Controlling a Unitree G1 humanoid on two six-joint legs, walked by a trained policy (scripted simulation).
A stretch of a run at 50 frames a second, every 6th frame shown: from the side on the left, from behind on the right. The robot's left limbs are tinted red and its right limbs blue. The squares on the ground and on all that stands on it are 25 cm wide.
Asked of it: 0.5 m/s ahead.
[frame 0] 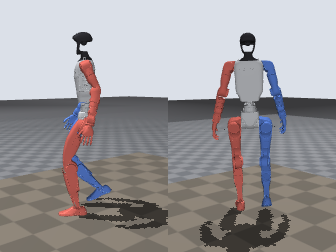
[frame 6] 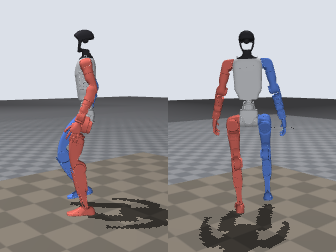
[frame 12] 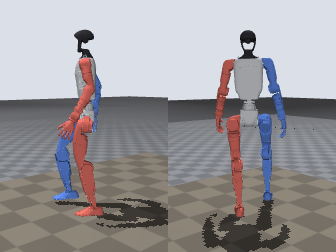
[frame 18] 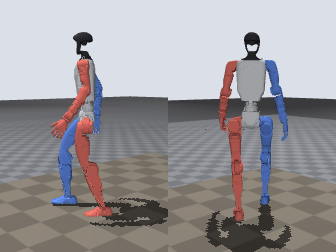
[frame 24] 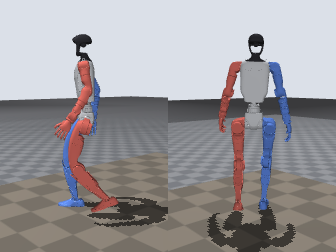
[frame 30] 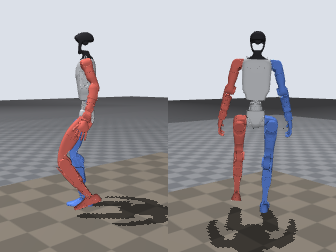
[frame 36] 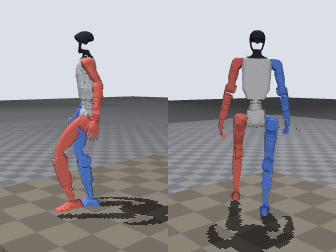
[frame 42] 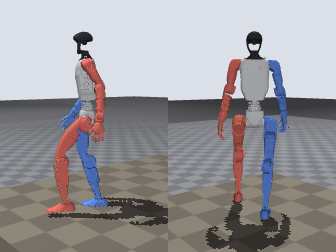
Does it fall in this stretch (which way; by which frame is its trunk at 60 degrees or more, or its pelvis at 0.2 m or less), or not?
no
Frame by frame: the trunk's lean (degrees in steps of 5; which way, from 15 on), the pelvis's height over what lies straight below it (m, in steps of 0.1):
0: 5, 0.8
6: 5, 0.8
12: 5, 0.8
18: 5, 0.8
24: 5, 0.8
30: 5, 0.8
36: 5, 0.8
42: 5, 0.8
